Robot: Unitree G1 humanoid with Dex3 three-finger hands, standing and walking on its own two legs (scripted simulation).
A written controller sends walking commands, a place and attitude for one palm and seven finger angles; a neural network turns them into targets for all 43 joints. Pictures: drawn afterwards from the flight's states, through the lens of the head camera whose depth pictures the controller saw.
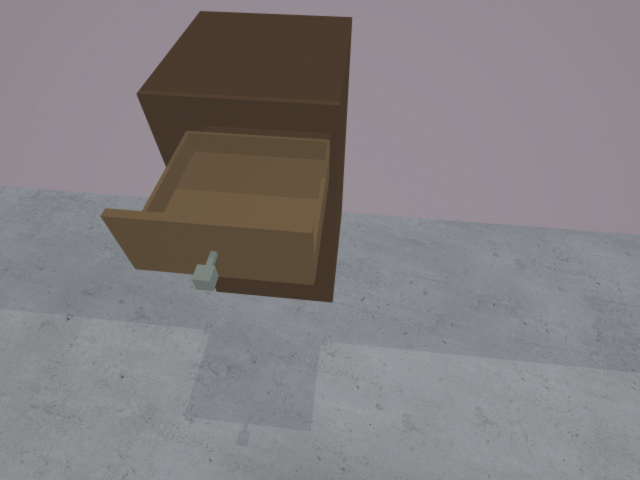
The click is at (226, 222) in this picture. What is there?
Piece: drawer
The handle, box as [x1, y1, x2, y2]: [191, 251, 218, 290]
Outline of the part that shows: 216,251 210,251 205,265 197,264 191,279 197,289 213,290 218,276 213,265 217,255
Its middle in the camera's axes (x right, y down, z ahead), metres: -0.22 +0.06 +0.73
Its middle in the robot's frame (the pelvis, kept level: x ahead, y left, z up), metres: +0.48 +0.24 -0.13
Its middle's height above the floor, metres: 0.65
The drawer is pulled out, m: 0.29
